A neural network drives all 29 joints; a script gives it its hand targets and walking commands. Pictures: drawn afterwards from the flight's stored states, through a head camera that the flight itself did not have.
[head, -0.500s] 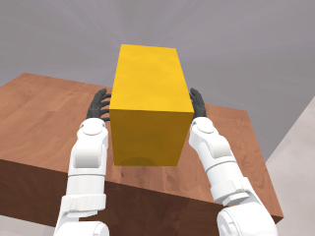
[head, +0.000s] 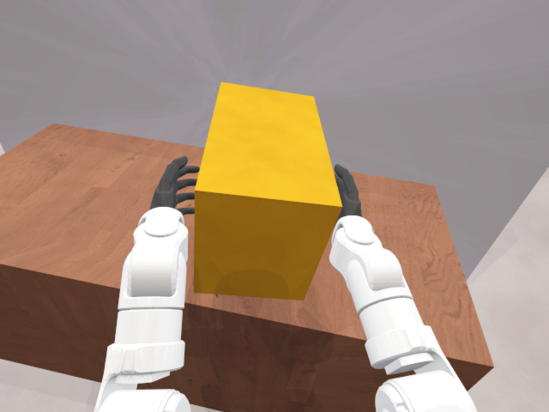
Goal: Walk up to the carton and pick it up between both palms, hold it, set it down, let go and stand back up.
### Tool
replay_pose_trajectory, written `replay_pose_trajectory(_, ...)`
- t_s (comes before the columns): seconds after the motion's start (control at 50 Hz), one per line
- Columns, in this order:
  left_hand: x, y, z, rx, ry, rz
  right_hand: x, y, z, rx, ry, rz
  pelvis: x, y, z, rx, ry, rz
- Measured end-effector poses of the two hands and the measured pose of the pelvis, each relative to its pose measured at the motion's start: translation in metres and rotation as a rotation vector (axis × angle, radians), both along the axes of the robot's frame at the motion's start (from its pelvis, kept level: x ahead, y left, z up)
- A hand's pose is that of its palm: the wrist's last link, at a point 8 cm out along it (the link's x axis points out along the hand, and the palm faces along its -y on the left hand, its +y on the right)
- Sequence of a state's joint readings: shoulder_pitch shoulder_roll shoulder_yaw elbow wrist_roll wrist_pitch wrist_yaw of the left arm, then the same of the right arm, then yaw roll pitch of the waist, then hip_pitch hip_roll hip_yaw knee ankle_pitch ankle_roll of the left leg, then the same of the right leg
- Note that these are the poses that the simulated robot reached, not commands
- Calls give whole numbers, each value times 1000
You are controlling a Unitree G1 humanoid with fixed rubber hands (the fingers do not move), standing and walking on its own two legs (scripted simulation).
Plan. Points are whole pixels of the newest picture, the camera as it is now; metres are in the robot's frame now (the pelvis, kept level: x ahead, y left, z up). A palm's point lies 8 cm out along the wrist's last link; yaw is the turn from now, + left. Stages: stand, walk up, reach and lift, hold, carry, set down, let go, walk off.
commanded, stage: hold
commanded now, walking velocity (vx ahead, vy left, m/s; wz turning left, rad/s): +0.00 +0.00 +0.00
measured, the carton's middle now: (259, 184) +0.42 +0.01 +0.16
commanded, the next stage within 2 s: set down in 0.46 s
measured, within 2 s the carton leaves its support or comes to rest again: neither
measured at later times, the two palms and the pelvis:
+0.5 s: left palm (167, 207) +0.36 +0.14 +0.17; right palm (344, 203) +0.37 -0.12 +0.17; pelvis +0.02 -0.01 +0.00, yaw +2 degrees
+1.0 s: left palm (184, 217) +0.38 +0.12 +0.14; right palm (347, 228) +0.37 -0.13 +0.12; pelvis +0.02 +0.00 +0.00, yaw +0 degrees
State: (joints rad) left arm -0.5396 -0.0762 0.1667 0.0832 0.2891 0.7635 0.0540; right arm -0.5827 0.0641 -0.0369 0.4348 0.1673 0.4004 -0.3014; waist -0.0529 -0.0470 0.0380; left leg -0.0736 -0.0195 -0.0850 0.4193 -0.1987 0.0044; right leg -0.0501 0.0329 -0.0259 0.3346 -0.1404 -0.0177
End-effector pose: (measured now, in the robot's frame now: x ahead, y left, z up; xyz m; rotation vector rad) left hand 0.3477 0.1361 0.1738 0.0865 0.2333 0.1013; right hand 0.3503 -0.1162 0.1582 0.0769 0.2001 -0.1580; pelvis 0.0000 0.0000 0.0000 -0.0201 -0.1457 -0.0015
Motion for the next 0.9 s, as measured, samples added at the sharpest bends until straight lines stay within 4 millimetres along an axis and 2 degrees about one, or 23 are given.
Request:
replay_pose_trajectory(0.2,10,-4,15,-35,-34,5,11,-4,19,-11,-34,0,-6,-10,1,13,36,-9)
replay_pose_trajectory(0.42,13,-1,0,-21,-8,10,17,-2,10,-21,-20,4,10,-15,1,2,15,26)
replay_pose_trajectory(0.62,7,6,4,-24,-43,12,13,5,18,-9,-61,4,18,-8,0,1,-24,38)
replay_pose_trajectory(0.76,18,4,-1,-9,-53,-3,17,4,8,20,-86,-19,16,-1,1,0,-27,18)
replay_pose_trajectory(0.9,28,-8,-19,18,-35,-27,20,-7,-19,-5,-85,-36,20,2,2,-2,-25,4)
